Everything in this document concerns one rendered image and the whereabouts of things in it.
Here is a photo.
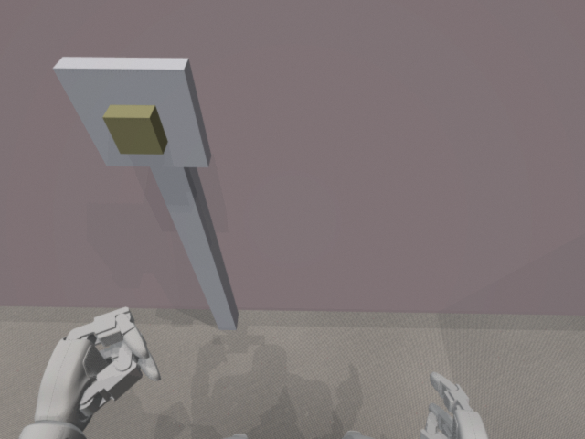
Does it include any panel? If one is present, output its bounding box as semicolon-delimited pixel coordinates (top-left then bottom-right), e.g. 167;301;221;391
53;57;239;330

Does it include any robot right hand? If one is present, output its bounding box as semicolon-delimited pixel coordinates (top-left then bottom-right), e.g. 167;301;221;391
420;372;489;439

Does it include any robot left forearm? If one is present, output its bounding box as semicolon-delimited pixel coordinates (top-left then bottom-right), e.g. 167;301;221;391
18;421;87;439

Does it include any button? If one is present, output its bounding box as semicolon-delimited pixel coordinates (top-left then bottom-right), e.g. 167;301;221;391
102;105;168;155

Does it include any robot left hand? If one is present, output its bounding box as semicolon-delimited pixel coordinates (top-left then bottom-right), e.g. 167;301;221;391
34;307;161;432

